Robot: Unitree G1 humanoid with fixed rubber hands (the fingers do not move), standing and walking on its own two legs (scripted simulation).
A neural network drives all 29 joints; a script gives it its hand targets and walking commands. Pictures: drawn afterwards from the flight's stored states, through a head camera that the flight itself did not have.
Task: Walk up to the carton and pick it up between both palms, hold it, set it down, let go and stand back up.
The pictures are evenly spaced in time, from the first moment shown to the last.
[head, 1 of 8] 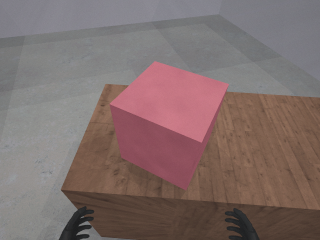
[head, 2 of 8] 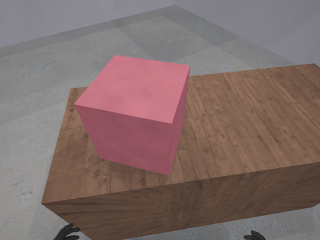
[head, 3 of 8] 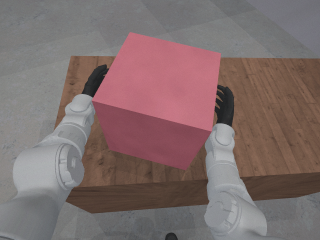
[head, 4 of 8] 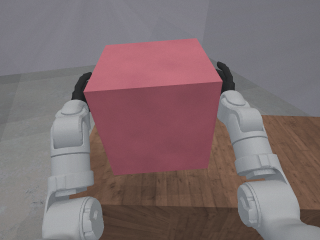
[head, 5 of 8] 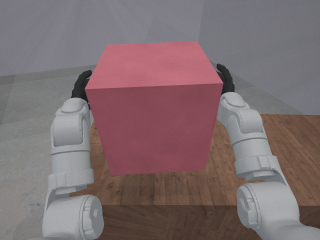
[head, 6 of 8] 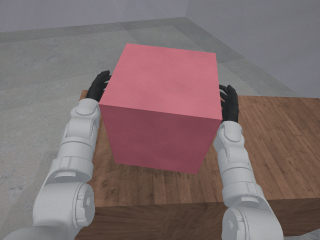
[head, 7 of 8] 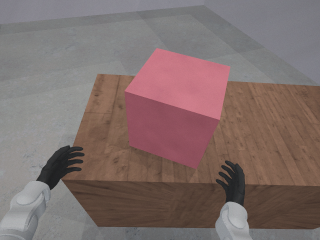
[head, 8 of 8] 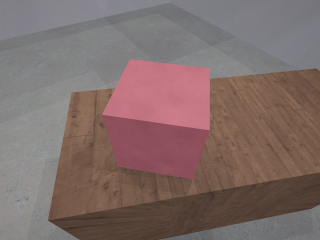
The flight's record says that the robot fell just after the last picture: no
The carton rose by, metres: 0.23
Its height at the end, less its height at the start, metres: +0.00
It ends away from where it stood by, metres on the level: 0.03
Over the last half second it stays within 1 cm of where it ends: yes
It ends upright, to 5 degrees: yes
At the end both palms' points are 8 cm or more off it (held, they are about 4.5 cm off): yes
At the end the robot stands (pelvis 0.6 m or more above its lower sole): yes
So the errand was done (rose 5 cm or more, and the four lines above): yes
